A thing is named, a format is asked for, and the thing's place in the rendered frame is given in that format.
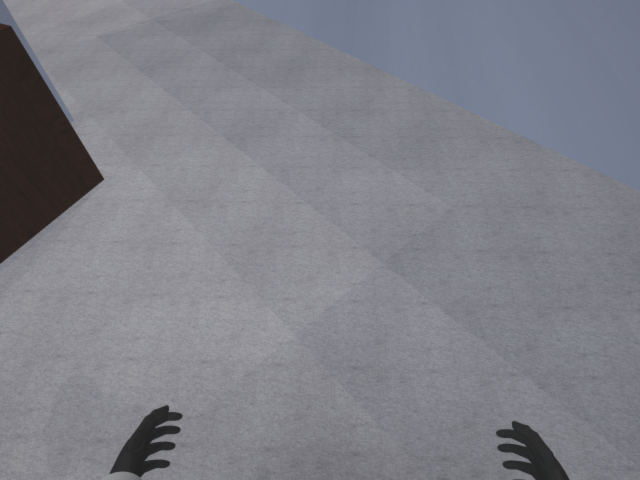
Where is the pedestal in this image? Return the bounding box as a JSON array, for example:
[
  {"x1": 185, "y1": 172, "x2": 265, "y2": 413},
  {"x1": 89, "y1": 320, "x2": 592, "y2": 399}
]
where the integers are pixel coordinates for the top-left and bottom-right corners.
[{"x1": 0, "y1": 23, "x2": 104, "y2": 264}]

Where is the right robot hand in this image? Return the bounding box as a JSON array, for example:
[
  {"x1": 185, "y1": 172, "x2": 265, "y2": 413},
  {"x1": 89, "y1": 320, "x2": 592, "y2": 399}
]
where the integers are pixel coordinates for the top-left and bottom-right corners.
[{"x1": 496, "y1": 421, "x2": 569, "y2": 480}]

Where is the left robot hand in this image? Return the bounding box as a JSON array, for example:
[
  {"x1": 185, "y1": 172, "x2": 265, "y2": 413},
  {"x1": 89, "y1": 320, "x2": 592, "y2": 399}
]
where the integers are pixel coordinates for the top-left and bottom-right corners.
[{"x1": 110, "y1": 405, "x2": 182, "y2": 478}]

